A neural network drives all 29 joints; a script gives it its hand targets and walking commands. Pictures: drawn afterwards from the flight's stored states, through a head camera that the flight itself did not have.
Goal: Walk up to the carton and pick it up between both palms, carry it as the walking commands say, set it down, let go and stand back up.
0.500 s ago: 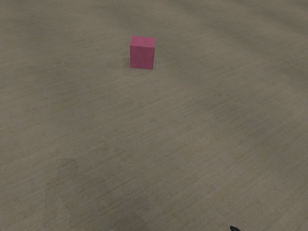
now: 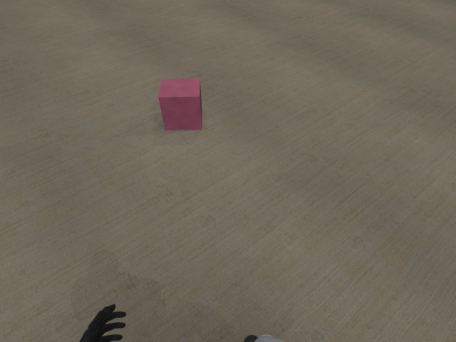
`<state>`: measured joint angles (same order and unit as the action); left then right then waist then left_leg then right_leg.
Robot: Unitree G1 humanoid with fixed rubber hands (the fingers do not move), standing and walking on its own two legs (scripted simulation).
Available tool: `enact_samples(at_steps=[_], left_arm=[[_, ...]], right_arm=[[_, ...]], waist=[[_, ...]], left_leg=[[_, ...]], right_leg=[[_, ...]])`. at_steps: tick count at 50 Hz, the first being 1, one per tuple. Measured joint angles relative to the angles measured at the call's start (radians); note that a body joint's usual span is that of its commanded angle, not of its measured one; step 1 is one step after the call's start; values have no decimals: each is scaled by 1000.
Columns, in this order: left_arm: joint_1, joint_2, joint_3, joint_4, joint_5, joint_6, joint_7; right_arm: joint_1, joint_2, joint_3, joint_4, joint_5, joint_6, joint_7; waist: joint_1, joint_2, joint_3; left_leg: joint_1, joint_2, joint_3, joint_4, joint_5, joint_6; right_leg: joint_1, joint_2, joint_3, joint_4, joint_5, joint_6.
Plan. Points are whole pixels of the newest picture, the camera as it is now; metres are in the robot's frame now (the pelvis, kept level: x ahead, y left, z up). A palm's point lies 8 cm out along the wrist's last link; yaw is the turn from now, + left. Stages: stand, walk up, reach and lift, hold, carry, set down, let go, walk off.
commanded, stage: walk up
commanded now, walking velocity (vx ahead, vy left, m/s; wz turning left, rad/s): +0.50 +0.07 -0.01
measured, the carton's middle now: (182, 105) +1.60 +0.12 -0.62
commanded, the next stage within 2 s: none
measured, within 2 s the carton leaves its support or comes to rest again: neither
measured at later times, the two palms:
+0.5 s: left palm out of the picture +0.15 +0.22 -0.08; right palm (326, 256) +0.31 -0.25 -0.11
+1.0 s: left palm (86, 175) +0.59 +0.32 -0.11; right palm (277, 204) +0.44 -0.17 -0.08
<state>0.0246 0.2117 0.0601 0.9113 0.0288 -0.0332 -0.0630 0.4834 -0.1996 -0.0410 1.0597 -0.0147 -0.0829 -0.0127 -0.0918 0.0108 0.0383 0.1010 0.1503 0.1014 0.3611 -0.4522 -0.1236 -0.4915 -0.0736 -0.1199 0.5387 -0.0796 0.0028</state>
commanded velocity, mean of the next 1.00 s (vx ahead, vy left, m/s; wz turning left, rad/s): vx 0.49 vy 0.09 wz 0.01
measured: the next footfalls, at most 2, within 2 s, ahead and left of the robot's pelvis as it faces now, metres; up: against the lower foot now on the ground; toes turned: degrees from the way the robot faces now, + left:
left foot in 0.68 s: +0.50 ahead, +0.19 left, +0.00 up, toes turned +6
right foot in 1.24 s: +0.82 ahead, -0.11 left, +0.00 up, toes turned -8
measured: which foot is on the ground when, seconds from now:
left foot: down 0.00-0.00, up 0.02-0.66, down 0.68-1.00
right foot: down 0.00-0.70, up 0.72-1.00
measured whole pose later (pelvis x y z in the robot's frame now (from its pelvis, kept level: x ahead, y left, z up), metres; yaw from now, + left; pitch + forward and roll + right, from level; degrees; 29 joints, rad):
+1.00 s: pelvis +0.50 +0.08 +0.03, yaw +0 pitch -1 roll -2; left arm 0.18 0.24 0.08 0.97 0.03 0.00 -0.04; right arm 0.43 -0.19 -0.03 1.07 -0.02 -0.10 0.01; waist -0.05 -0.03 0.03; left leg -0.07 0.07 0.11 0.33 -0.25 0.00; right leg -0.59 -0.11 -0.06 1.01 -0.13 0.04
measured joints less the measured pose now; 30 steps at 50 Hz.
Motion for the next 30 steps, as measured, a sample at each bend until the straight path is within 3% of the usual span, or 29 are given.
enact_samples(at_steps=[1, 4, 6, 8, 13, 20, 30], left_arm=[[-1, -8, 1, 3, 6, -17, 9], [68, -4, -2, 32, 4, -43, 32], [140, -2, 1, 65, -2, -40, 48], [212, 4, 9, 92, -11, -38, 55], [355, 2, 8, 136, -11, -39, 58], [440, -50, -6, 136, -18, -45, 66], [457, -62, -4, 137, -5, -53, 85]], right_arm=[[-21, -14, -6, 9, 4, 9, 1], [-81, -30, -28, -8, 12, 18, 5], [-115, -49, -40, -24, -1, 19, 10], [-150, -62, -46, -40, -10, 30, 20], [-227, -74, -39, -67, -17, 76, 43], [-301, -56, -20, -74, -18, 100, 71], [-397, -42, -13, -102, -8, 89, 88]], waist=[[17, 28, 10], [48, 16, 6], [67, 23, 1], [90, 31, -1], [134, 30, -7], [152, 45, -11], [174, 32, -6]], left_leg=[[-49, 24, -15, 132, -49, 19], [-285, -61, -95, 637, -45, 75], [-398, -86, -92, 798, 56, 98], [-482, -82, -81, 840, 150, 111], [-613, -66, -95, 778, 297, 111], [-712, -51, -102, 626, 434, 81], [-678, -36, 0, 296, 446, 70]], right_leg=[[-16, 21, -8, 48, -32, -22], [-16, 8, 16, 103, -95, -52], [54, 3, 22, 43, -97, -47], [130, 5, 24, -26, -94, -46], [281, 16, 34, -133, -106, -49], [413, 23, 45, -219, -144, -34], [576, -16, 30, -307, -247, 45]])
